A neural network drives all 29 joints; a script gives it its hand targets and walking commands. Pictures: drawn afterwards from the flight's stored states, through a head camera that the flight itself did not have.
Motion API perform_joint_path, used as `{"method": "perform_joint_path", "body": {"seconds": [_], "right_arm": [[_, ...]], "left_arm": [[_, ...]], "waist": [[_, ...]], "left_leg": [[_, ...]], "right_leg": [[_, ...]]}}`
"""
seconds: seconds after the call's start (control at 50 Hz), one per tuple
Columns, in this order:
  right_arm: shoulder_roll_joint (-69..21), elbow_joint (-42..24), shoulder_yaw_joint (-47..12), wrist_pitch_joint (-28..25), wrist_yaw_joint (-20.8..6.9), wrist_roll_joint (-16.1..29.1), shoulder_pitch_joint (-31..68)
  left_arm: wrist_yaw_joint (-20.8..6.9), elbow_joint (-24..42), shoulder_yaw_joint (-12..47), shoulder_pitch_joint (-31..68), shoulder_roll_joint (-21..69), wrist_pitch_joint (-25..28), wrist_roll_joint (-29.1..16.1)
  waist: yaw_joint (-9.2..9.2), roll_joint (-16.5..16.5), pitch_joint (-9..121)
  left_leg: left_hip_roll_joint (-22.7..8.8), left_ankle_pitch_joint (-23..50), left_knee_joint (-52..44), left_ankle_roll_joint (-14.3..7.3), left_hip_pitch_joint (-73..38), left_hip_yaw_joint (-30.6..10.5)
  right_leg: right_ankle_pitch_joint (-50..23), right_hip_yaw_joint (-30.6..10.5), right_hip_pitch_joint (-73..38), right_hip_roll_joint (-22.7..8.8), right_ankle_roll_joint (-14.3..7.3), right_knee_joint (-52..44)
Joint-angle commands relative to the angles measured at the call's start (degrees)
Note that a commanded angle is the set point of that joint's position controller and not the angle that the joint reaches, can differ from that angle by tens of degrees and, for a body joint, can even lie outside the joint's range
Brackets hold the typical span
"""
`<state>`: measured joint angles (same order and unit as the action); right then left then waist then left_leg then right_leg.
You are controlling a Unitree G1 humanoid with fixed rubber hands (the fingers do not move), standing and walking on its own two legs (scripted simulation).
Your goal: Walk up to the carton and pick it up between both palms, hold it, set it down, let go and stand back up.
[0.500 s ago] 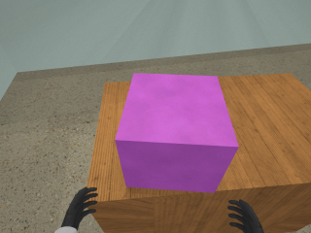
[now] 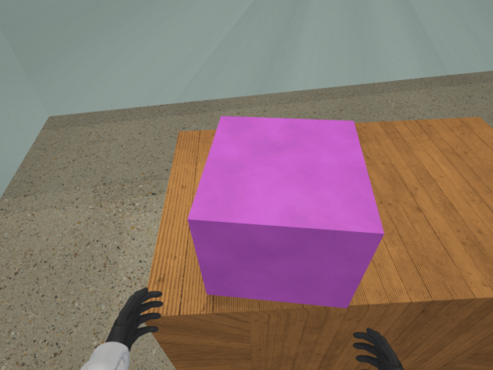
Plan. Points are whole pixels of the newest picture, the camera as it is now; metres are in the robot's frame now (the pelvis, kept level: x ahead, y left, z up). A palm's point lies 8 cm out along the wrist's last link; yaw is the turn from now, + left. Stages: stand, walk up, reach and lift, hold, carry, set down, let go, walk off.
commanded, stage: let go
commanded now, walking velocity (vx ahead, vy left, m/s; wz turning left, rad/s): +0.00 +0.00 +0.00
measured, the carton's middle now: (280, 207) +0.44 -0.03 +0.02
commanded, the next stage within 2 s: stand in 0.46 s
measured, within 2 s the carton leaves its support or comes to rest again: neither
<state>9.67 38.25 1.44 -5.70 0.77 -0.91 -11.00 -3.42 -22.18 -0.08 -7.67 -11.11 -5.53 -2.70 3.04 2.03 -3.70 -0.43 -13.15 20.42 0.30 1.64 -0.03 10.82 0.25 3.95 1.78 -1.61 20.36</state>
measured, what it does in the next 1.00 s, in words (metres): stands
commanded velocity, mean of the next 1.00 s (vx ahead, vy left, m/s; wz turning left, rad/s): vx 0.00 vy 0.00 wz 0.00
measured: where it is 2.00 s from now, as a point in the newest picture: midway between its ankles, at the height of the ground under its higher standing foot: outside the picture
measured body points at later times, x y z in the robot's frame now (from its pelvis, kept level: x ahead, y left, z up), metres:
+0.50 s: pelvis -0.01 -0.01 +0.00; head -0.03 -0.02 +0.45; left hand +0.21 +0.22 -0.03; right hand +0.15 -0.24 -0.09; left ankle -0.01 +0.12 -0.75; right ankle +0.01 -0.10 -0.75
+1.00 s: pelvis -0.02 +0.00 -0.01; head -0.03 +0.01 +0.44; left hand +0.20 +0.23 -0.04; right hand +0.06 -0.26 -0.12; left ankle -0.02 +0.12 -0.75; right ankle +0.01 -0.10 -0.75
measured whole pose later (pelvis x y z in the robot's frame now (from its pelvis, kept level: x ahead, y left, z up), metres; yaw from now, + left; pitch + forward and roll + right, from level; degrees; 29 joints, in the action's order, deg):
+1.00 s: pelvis -0.02 +0.00 -0.01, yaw +1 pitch -2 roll +0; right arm 14.5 42.3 1.2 -1.2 -2.1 -0.9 -19.5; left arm -0.5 -23.9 1.4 -10.3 -14.9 6.2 0.1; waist -1.7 -0.7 0.0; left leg 0.0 -15.5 29.6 0.1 11.8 -0.5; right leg 13.2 1.4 13.4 0.9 -1.3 28.8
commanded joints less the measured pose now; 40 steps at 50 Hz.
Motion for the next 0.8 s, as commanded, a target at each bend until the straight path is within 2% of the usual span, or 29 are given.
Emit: {"method": "perform_joint_path", "body": {"seconds": [0.0,0.12,0.4,0.42,0.44,0.46,0.48,0.5,0.52,0.62,0.78], "right_arm": [[5.99,-6.60,2.16,-1.58,0.15,-0.82,5.60],[7.41,-6.58,2.75,-2.67,-0.80,-1.18,5.37],[7.68,-9.89,2.15,-0.02,-1.88,-0.32,5.08],[9.16,-13.96,3.52,-0.44,-1.40,-0.05,3.18],[8.70,-14.21,2.92,0.17,-1.14,-0.13,2.05],[9.90,-8.35,3.49,4.00,-1.55,-4.94,4.04],[10.39,-6.31,2.94,2.41,-1.07,0.58,-8.34],[11.30,-5.13,2.84,1.76,-1.21,0.74,-4.16],[11.87,-5.52,3.00,1.28,-1.20,0.45,-2.61],[12.06,-3.78,3.00,1.53,-2.01,-0.16,-2.57],[12.76,-2.19,2.77,2.37,-2.45,-0.05,-5.04]], "left_arm": [[1.36,-7.18,-0.72,-0.44,-3.94,-7.52,2.39],[1.54,-6.67,-0.45,-0.78,-3.60,-7.22,2.24],[1.77,-7.71,-0.08,0.51,-3.00,-8.51,2.14],[1.60,-9.77,1.89,0.85,-2.07,-8.61,0.23],[1.50,-9.41,1.23,2.77,-3.00,-9.08,0.40],[2.14,-4.79,-3.96,-2.22,-15.09,1.26,6.11],[3.15,-3.53,-5.21,2.57,-13.77,3.48,3.81],[3.31,-2.49,-4.60,0.64,-11.46,5.06,3.29],[3.34,-3.09,-4.23,-0.69,-10.81,6.30,3.46],[3.16,-4.06,-3.85,-3.50,-11.68,8.11,4.03],[3.89,-3.86,-3.27,-5.31,-11.96,8.34,3.82]], "waist": [[-1.23,-8.26,-3.08],[-1.42,-10.06,-2.39],[-1.28,-9.70,-3.38],[-0.04,-11.40,-3.80],[-0.78,-9.86,-4.06],[-0.63,-5.95,-9.55],[-5.28,-9.16,3.22],[-1.73,-9.14,3.56],[-2.36,-8.30,3.96],[-2.14,-4.61,3.94],[-2.53,-5.12,2.04]], "left_leg": [[0.00,2.94,-3.22,-0.53,5.69,4.28],[0.15,4.29,-2.78,-0.78,5.58,4.37],[0.55,0.73,-2.74,-0.80,4.60,5.23],[1.87,-1.04,-1.05,0.25,6.63,5.91],[1.78,-1.37,-0.65,0.28,5.65,6.01],[-2.86,-2.52,7.34,1.00,7.47,-0.38],[-5.44,-0.37,3.76,-1.24,9.90,-4.09],[-5.32,0.67,3.03,-1.46,9.99,-4.81],[-5.30,1.45,2.98,-1.57,10.11,-4.88],[-4.76,0.51,2.62,-1.42,12.93,-5.27],[-4.47,-1.47,2.59,-1.37,16.03,-6.07]], "right_leg": [[3.66,1.03,0.85,-0.81,0.99,-4.92],[1.45,0.52,-0.27,-1.11,1.32,-4.77],[7.03,-1.12,3.27,-2.17,0.98,-6.11],[12.47,0.07,3.71,-2.26,0.52,-4.92],[14.25,-0.69,5.23,-3.10,0.12,-5.80],[7.58,-12.72,24.21,-5.74,1.18,-5.96],[4.41,-8.17,6.96,-8.94,-0.46,-2.37],[1.43,-8.35,8.10,-7.54,0.18,-1.26],[0.10,-8.09,7.86,-7.46,0.19,-1.25],[-0.25,-7.39,6.44,-7.30,-0.05,0.26],[1.16,-6.61,6.49,-7.24,0.01,1.71]]}}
